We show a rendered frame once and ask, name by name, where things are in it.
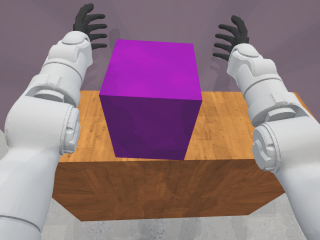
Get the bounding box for robot right forearm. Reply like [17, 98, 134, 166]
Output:
[226, 43, 320, 128]

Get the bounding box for robot right upper arm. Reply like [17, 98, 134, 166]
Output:
[252, 116, 320, 240]

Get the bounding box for robot left upper arm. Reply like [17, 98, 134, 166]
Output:
[0, 96, 81, 240]

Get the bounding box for pedestal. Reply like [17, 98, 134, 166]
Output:
[52, 90, 317, 222]

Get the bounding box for carton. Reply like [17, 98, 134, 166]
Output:
[99, 39, 203, 161]

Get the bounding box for robot left forearm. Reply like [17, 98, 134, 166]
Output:
[4, 31, 93, 147]

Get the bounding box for robot left hand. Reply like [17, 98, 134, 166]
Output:
[73, 3, 107, 50]

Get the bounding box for robot right hand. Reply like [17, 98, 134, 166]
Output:
[212, 15, 249, 61]

